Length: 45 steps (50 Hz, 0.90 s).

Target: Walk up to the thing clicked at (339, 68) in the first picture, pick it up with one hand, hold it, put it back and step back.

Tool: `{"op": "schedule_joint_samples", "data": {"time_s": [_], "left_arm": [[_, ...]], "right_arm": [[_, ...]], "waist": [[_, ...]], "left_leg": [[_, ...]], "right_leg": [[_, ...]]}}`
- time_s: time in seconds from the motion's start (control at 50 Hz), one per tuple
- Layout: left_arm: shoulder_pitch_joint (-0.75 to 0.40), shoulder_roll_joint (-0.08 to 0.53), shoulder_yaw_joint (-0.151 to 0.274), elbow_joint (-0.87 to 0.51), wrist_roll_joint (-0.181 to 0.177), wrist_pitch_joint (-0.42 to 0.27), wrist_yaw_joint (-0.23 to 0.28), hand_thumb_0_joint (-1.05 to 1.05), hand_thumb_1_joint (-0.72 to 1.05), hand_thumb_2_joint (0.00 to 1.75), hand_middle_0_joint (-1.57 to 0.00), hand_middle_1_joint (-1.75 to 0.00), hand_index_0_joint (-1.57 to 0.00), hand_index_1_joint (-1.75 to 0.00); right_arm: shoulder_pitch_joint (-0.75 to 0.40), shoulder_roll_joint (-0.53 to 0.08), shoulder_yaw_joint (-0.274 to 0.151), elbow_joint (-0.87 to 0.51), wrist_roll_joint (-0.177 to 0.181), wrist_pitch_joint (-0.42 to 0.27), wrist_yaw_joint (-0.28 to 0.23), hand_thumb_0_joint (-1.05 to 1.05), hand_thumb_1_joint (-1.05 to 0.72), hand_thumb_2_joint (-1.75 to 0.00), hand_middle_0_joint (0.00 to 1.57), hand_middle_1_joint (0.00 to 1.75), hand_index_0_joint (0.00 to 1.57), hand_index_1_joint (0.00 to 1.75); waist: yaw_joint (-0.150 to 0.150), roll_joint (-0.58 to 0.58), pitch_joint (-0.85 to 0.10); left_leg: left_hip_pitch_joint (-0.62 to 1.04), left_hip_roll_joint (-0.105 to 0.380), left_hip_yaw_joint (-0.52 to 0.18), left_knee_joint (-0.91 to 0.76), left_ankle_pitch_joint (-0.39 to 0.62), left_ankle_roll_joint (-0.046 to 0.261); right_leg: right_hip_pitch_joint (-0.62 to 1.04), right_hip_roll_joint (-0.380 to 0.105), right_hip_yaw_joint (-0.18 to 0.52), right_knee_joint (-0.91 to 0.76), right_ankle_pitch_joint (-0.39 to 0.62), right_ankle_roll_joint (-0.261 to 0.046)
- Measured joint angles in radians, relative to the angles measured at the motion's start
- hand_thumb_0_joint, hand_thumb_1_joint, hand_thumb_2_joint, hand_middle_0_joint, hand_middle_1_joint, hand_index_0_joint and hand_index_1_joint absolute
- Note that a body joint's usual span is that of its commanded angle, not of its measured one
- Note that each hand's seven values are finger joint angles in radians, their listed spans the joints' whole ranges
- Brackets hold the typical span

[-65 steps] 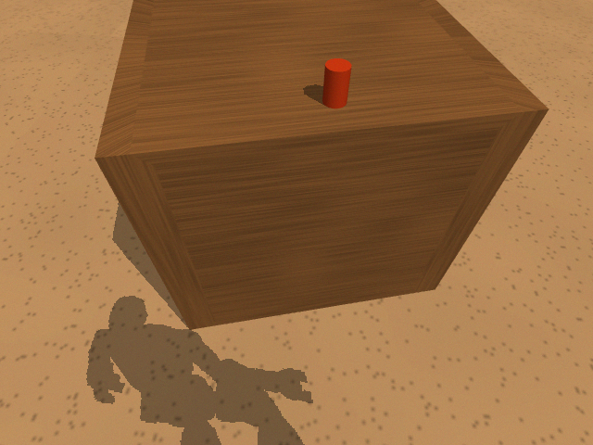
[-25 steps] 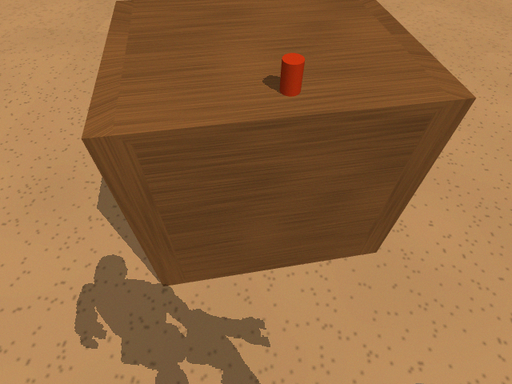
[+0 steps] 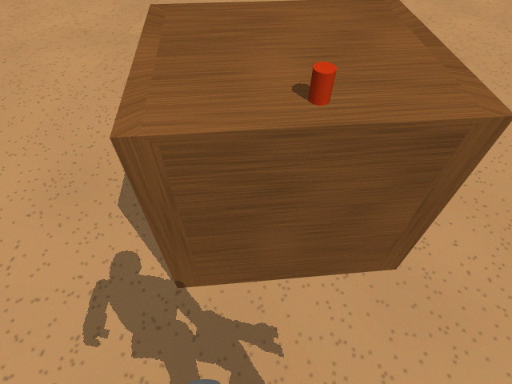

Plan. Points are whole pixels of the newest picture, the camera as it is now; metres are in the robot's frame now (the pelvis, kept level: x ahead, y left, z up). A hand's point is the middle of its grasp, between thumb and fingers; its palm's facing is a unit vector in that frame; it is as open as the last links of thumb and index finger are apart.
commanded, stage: walk up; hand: right
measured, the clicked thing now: (321, 84) +0.72 -0.13 +0.06
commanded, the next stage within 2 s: none
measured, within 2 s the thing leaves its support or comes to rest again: neither
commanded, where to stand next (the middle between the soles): +0.29 +0.04 m, yaw +6 degrees
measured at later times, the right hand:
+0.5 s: hand (377, 354) +0.19 -0.20 -0.14, palm faces -0.07 +0.92 -0.38, open 7.4 cm
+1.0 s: hand (366, 276) +0.35 -0.22 -0.16, palm faces -0.17 +0.90 -0.40, open 7.4 cm
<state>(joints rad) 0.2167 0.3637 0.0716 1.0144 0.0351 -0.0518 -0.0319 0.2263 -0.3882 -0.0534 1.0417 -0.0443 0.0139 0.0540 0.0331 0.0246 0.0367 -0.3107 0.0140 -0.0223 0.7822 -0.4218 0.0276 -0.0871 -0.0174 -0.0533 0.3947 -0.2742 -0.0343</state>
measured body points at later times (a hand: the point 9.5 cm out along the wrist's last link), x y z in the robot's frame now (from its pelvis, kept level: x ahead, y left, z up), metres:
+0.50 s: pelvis +0.15 +0.06 -0.01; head +0.16 +0.08 +0.44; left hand +0.20 +0.39 -0.12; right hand +0.20 -0.25 -0.11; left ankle +0.12 +0.19 -0.74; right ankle +0.25 -0.08 -0.71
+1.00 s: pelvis +0.24 +0.03 -0.02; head +0.27 +0.05 +0.42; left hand +0.30 +0.35 -0.15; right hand +0.36 -0.27 -0.14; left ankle +0.25 +0.15 -0.74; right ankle +0.29 -0.08 -0.74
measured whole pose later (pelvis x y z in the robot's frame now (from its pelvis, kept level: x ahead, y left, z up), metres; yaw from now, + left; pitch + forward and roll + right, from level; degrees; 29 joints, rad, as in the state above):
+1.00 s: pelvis +0.24 +0.03 -0.02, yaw +8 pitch -2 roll +1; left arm 0.14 0.37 0.02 0.90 -0.02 0.02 -0.01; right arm 0.21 -0.38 -0.03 0.93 -0.02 -0.02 0.00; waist 0.01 -0.04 0.11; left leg -0.31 -0.02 0.02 0.68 -0.32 0.02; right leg -0.36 -0.07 -0.06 0.74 -0.36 -0.01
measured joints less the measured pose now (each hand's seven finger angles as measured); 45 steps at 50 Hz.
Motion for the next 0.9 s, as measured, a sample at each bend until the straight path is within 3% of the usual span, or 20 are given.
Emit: {"op": "schedule_joint_samples", "data": {"time_s": [0.1,0.16,0.2,0.26,0.3,0.4,0.48,0.6,0.64,0.74,0.8,0.9], "left_arm": [[0.061,0.033,0.009,-0.021,0.001,0.006,-0.007,0.00,0.91,0.90,-0.20,-0.31,-0.21,-0.30],[0.084,0.062,0.012,-0.035,-0.005,0.020,-0.013,0.00,0.90,0.90,-0.20,-0.31,-0.21,-0.30],[0.089,0.079,0.018,-0.041,-0.006,0.034,-0.011,0.00,0.91,0.90,-0.20,-0.31,-0.20,-0.30],[0.081,0.071,0.011,-0.042,-0.012,0.057,-0.006,0.01,0.91,0.90,-0.20,-0.30,-0.20,-0.30],[0.068,0.070,0.003,-0.052,-0.018,0.054,-0.009,0.01,0.91,0.90,-0.20,-0.30,-0.20,-0.30],[0.048,0.073,0.004,-0.096,-0.021,0.046,-0.026,0.00,0.91,0.90,-0.20,-0.30,-0.20,-0.30],[0.044,0.064,0.009,-0.118,-0.012,0.056,-0.042,0.00,0.91,0.90,-0.20,-0.30,-0.20,-0.30],[0.022,0.052,0.009,-0.135,-0.013,0.045,-0.029,0.00,0.91,0.90,-0.20,-0.30,-0.20,-0.30],[-0.003,0.028,0.008,-0.133,-0.012,0.031,-0.015,0.00,0.91,0.90,-0.20,-0.30,-0.20,-0.30],[-0.038,-0.024,-0.029,-0.161,-0.021,0.026,-0.002,0.00,0.91,0.90,-0.20,-0.30,-0.20,-0.30],[-0.042,-0.043,-0.049,-0.160,-0.020,0.029,0.004,0.00,0.91,0.90,-0.20,-0.30,-0.20,-0.30],[-0.051,-0.028,-0.058,-0.151,-0.024,0.040,0.013,0.00,0.90,0.90,-0.20,-0.31,-0.21,-0.30]], "right_arm": [[0.020,-0.027,-0.024,-0.055,0.005,-0.018,0.021,0.01,-0.91,-0.90,0.20,0.30,0.20,0.30],[0.030,-0.031,-0.039,-0.083,0.006,-0.036,0.024,0.01,-0.91,-0.90,0.20,0.30,0.20,0.30],[0.026,-0.018,-0.049,-0.098,0.004,-0.051,0.015,0.01,-0.91,-0.90,0.20,0.30,0.20,0.30],[0.048,-0.002,-0.043,-0.128,0.011,-0.064,0.008,0.01,-0.91,-0.90,0.20,0.30,0.20,0.30],[0.069,0.012,-0.029,-0.136,0.017,-0.063,0.003,0.01,-0.90,-0.90,0.20,0.30,0.20,0.30],[0.120,0.031,-0.005,-0.156,0.026,-0.082,-0.007,0.01,-0.90,-0.90,0.20,0.30,0.21,0.30],[0.150,0.019,-0.002,-0.173,0.026,-0.093,-0.013,0.01,-0.90,-0.90,0.20,0.30,0.21,0.30],[0.152,-0.010,0.004,-0.196,0.034,-0.079,-0.037,0.01,-0.90,-0.90,0.20,0.30,0.21,0.30],[0.124,-0.022,0.005,-0.190,0.046,-0.064,-0.049,0.01,-0.90,-0.90,0.20,0.30,0.21,0.30],[0.059,-0.020,0.024,-0.181,0.048,-0.043,-0.068,0.01,-0.90,-0.90,0.20,0.30,0.20,0.30],[0.037,-0.025,0.026,-0.173,0.051,-0.042,-0.066,0.01,-0.91,-0.90,0.20,0.30,0.20,0.30],[0.010,-0.015,0.027,-0.144,0.042,-0.035,-0.063,0.01,-0.91,-0.90,0.20,0.30,0.20,0.30]], "waist": [[0.005,0.004,0.043],[-0.003,-0.017,0.059],[-0.001,-0.070,0.079],[-0.032,-0.069,0.071],[-0.042,-0.072,0.063],[-0.051,-0.089,0.056],[-0.054,-0.081,0.051],[-0.059,-0.048,0.057],[-0.055,-0.002,0.080],[-0.029,-0.002,0.102],[-0.021,0.006,0.088],[-0.018,-0.006,0.077]], "left_leg": [[-0.069,0.059,0.001,-0.087,0.048,-0.015],[-0.044,0.062,0.020,-0.206,0.220,-0.029],[-0.035,0.018,0.060,-0.153,0.219,-0.032],[-0.019,0.004,0.055,-0.118,0.151,-0.009],[0.022,-0.002,0.050,-0.161,0.152,0.002],[0.122,-0.024,0.044,-0.267,0.163,-0.004],[0.174,-0.030,0.042,-0.298,0.136,-0.005],[0.175,-0.005,0.022,-0.200,0.025,-0.048],[0.132,0.033,0.000,-0.075,-0.012,-0.038],[-0.023,-0.021,-0.010,0.210,-0.145,-0.009],[-0.065,-0.016,-0.001,0.184,-0.105,-0.013],[-0.035,-0.005,0.022,-0.027,0.003,-0.019]], "right_leg": [[0.058,-0.029,-0.022,-0.012,-0.035,0.038],[0.050,-0.067,-0.033,0.100,-0.126,0.063],[-0.009,-0.121,0.008,0.295,-0.205,0.025],[-0.151,-0.050,0.073,0.612,-0.271,-0.011],[-0.233,-0.028,0.071,0.699,-0.224,-0.019],[-0.355,-0.059,0.068,0.608,-0.083,0.002],[-0.383,-0.087,0.063,0.459,-0.029,0.020],[-0.310,-0.067,0.041,0.228,0.096,0.002],[-0.289,-0.032,0.012,0.227,0.086,0.025],[-0.266,-0.048,0.005,0.233,0.046,0.016],[-0.251,-0.046,-0.007,0.214,0.041,0.015],[-0.253,-0.039,-0.031,0.257,-0.002,0.019]]}}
